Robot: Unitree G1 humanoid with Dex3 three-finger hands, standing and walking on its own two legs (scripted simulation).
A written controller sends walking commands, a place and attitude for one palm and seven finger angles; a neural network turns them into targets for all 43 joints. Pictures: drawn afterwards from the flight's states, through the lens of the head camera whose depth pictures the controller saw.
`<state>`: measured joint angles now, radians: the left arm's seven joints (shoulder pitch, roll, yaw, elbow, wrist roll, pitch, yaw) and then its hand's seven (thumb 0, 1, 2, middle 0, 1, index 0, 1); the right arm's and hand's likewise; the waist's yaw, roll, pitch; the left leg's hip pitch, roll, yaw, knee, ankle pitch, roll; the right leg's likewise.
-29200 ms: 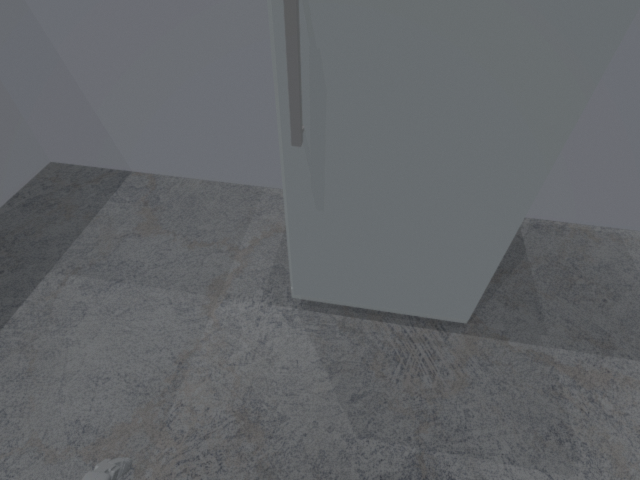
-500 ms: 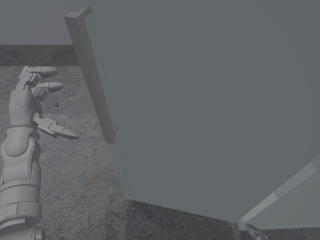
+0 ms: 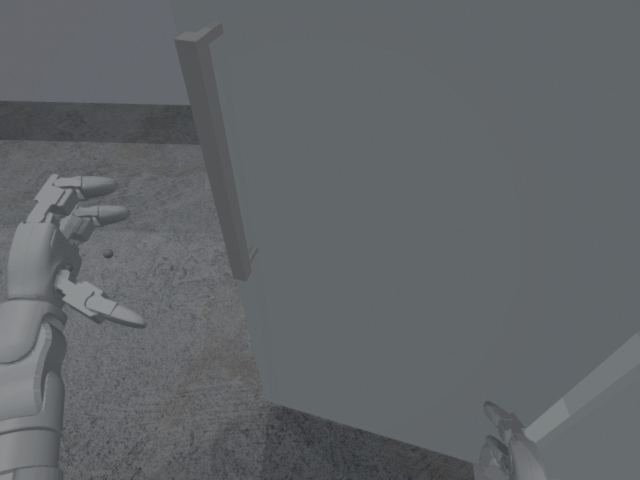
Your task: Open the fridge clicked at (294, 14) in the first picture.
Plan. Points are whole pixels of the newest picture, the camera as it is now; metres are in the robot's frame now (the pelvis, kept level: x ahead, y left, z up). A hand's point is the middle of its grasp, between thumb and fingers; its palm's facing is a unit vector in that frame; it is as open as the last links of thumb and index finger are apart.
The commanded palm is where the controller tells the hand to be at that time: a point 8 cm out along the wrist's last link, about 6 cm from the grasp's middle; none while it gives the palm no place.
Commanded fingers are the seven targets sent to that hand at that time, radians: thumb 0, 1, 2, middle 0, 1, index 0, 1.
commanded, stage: slip the hand off the handle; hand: left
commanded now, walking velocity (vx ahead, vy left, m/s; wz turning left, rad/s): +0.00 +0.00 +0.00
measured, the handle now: (230, 176) +0.43 +0.16 +0.18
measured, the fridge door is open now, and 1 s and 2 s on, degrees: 76 76 76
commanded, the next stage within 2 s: draw the hand back to the body in 0.12 s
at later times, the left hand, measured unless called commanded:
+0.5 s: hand (105, 271) +0.27 +0.25 +0.17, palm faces -0.07 -0.99 -0.11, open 14.7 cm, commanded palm +0.23 +0.30 +0.17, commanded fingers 0.00 -0.55 0.20 -0.25 -1.15 -0.25 -1.15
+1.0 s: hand (65, 307) +0.23 +0.28 +0.16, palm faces +0.43 -0.85 -0.30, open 13.1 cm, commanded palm +0.18 +0.31 +0.18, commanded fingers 0.00 0.14 0.53 -0.23 -0.75 -0.23 -0.75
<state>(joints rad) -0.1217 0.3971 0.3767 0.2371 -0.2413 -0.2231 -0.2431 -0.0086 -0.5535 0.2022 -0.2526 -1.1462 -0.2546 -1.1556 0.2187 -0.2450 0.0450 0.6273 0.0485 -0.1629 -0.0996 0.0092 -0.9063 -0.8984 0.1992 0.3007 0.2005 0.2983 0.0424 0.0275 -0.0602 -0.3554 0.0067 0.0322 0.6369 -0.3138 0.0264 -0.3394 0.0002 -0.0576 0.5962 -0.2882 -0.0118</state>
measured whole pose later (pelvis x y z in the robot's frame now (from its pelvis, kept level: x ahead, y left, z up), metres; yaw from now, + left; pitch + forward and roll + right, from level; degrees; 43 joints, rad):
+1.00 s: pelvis +0.01 +0.01 +0.01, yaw +1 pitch -2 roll -1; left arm 0.30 0.33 0.32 -0.30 -0.11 -0.04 0.06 -0.01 -0.20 0.37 -0.24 -0.94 -0.24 -0.95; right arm 0.21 -0.22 0.05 0.64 0.01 -0.23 -0.08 0.01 -0.90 -0.90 0.20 0.30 0.20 0.30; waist 0.07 0.04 -0.01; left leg -0.22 -0.02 0.03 0.54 -0.29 0.04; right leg -0.19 -0.02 -0.06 0.49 -0.26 0.00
